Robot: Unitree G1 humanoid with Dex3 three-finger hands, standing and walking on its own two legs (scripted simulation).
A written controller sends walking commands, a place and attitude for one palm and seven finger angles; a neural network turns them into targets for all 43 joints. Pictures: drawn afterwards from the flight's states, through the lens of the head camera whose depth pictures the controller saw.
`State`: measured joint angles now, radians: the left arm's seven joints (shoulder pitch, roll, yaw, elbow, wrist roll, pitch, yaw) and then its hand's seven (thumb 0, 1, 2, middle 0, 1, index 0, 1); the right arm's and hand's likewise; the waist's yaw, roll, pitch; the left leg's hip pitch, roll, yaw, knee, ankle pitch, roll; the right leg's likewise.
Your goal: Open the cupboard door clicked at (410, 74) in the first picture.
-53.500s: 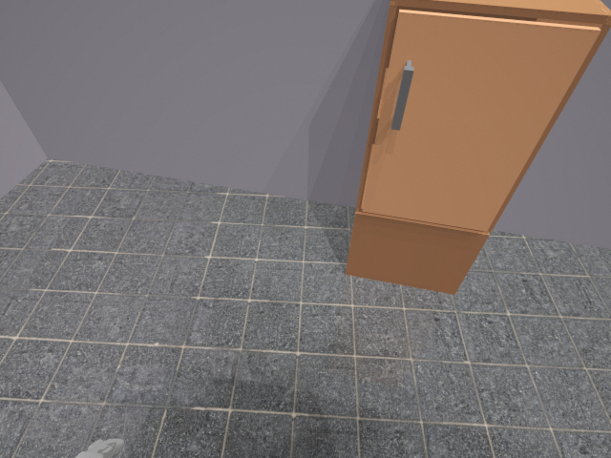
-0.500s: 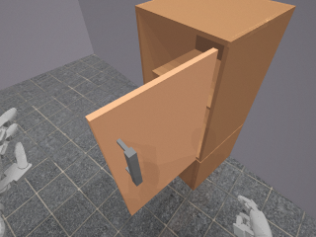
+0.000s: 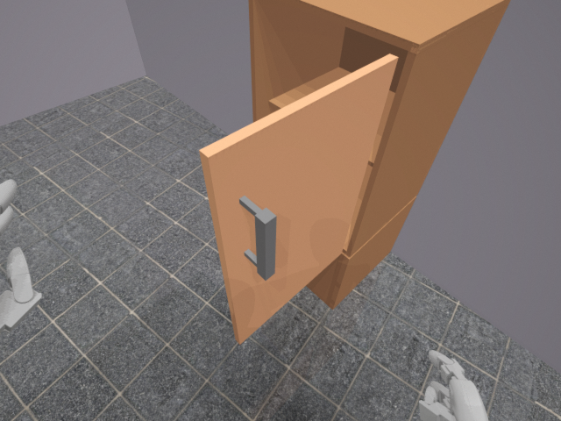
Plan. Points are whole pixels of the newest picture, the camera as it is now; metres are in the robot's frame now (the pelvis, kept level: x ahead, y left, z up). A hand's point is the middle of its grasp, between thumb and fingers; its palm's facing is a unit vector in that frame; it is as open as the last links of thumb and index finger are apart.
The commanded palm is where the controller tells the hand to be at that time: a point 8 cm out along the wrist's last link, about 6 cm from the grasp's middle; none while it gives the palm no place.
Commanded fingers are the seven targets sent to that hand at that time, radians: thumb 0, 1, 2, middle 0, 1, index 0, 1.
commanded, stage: step back with the hand held close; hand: left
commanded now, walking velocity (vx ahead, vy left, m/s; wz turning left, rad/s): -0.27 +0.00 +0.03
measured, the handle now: (257, 239) +0.37 +0.06 +0.05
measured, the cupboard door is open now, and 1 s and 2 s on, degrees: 90 90 90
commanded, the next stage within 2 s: stop stepping back and stand still in 0.38 s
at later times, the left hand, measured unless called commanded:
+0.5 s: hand out of the picture +0.06 +0.32 +0.19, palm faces +0.50 -0.76 -0.41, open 7.4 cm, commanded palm -0.01 +0.34 +0.18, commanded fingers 0.00 0.90 0.90 -0.20 -0.30 -0.20 -0.30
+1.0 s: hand out of the picture -0.04 +0.32 +0.19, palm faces +0.24 -0.82 -0.51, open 7.4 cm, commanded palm -0.08 +0.38 +0.18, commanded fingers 0.00 0.90 0.90 -0.20 -0.30 -0.20 -0.30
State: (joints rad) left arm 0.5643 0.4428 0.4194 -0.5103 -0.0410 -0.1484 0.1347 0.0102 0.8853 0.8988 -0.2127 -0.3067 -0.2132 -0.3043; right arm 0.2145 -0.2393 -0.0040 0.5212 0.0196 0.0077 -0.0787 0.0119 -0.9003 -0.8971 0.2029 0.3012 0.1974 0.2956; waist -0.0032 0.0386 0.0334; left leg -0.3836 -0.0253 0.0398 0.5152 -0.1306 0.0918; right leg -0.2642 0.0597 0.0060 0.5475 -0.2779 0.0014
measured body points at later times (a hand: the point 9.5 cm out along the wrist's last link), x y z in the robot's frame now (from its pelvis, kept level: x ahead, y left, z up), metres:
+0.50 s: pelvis -0.13 +0.03 -0.01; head -0.12 +0.06 +0.44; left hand +0.03 +0.36 +0.21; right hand +0.08 -0.18 -0.06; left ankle +0.09 +0.07 -0.72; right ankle -0.22 -0.08 -0.70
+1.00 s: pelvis -0.23 +0.08 +0.03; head -0.23 +0.12 +0.48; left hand -0.06 +0.36 +0.22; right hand -0.12 -0.14 -0.06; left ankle -0.17 +0.16 -0.73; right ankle -0.25 -0.01 -0.67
